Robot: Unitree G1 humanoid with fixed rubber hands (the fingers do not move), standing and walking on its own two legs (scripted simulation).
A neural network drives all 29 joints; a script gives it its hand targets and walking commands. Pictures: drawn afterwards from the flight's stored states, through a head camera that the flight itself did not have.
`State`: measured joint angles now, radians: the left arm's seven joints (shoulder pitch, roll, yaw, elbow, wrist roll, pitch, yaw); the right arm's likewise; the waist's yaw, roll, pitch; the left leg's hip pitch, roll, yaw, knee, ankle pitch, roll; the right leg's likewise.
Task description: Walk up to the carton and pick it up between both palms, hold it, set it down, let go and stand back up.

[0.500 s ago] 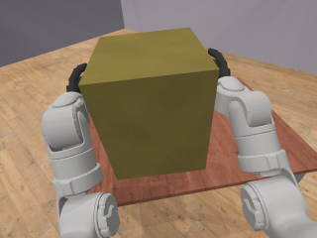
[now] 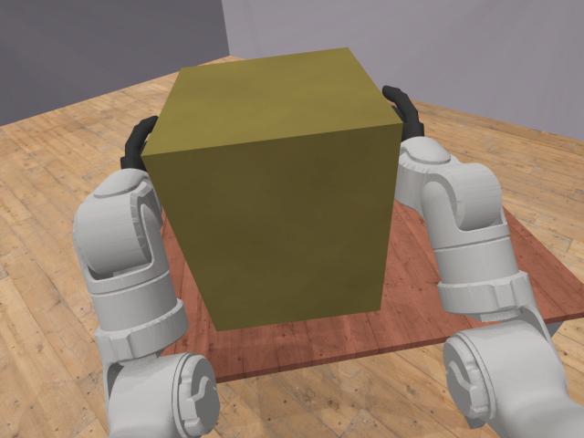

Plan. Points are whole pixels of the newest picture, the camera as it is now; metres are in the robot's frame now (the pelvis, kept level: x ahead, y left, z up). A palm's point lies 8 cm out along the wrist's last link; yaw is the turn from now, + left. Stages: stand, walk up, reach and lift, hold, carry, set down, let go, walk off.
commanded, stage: hold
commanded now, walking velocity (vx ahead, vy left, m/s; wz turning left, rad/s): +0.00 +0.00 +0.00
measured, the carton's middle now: (281, 190) +0.37 +0.02 +0.23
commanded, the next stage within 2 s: set down in 1.52 s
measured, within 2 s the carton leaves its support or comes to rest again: neither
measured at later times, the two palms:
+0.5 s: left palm (144, 182) +0.34 +0.17 +0.27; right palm (407, 150) +0.36 -0.13 +0.27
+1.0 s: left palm (144, 183) +0.34 +0.17 +0.27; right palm (404, 149) +0.37 -0.13 +0.27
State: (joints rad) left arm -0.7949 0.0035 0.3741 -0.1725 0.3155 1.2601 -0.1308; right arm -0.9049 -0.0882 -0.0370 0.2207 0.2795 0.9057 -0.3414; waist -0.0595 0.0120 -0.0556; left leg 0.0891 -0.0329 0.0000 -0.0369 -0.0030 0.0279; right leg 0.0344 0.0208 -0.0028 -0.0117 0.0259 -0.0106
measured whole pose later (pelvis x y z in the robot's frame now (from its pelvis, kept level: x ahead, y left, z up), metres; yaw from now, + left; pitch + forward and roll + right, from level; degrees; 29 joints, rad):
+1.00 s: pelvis +0.00 +0.00 +0.00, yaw +0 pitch -2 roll +0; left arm -0.80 0.01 0.37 -0.15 0.31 1.25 -0.13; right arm -0.91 -0.10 -0.03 0.24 0.29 0.90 -0.35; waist -0.05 0.01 -0.07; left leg 0.07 -0.03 0.00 -0.03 -0.01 0.03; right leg 0.01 0.02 0.00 0.00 0.02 -0.01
